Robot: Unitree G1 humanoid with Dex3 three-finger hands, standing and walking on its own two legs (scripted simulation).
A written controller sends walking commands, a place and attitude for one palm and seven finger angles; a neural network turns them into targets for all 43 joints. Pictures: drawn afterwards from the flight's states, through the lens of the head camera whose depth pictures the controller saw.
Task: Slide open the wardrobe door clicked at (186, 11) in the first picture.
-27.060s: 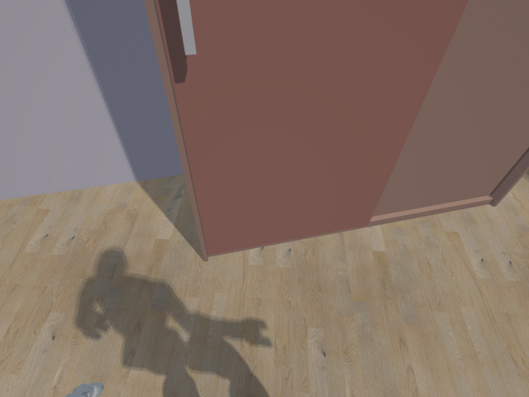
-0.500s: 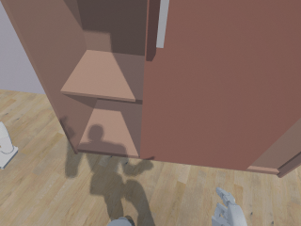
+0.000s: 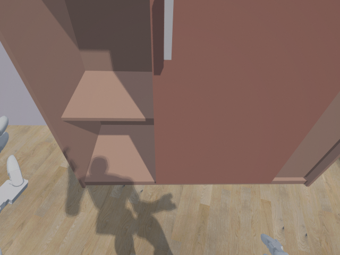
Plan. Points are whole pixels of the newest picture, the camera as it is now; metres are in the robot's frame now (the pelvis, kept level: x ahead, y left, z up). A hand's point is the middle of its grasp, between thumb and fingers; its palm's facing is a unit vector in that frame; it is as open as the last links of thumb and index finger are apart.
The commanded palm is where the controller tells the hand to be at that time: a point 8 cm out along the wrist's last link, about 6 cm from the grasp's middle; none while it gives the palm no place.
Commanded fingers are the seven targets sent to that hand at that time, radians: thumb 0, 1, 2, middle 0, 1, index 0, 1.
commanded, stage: stop stepping back and stand still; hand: left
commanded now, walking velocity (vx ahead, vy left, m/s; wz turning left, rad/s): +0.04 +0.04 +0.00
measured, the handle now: (168, 17) +0.66 +0.05 +0.28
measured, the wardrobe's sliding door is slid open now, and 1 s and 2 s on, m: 0.46 0.46 0.46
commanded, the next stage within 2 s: let the arm hang, fingers relaxed in 0.20 s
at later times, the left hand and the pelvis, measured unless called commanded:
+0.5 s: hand (75, 254) +0.15 +0.24 -0.10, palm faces +0.03 -0.93 -0.36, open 7.4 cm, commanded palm none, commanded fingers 0.00 0.90 0.90 -0.20 -0.30 -0.20 -0.30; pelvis -0.02 +0.01 -0.01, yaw +1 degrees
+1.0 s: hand out of the picture -0.05 +0.20 -0.17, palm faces -0.01 -0.97 -0.23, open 7.3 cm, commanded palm none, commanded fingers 0.00 0.90 0.90 -0.20 -0.30 -0.20 -0.30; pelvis -0.02 +0.01 +0.01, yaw +0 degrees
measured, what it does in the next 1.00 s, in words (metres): stands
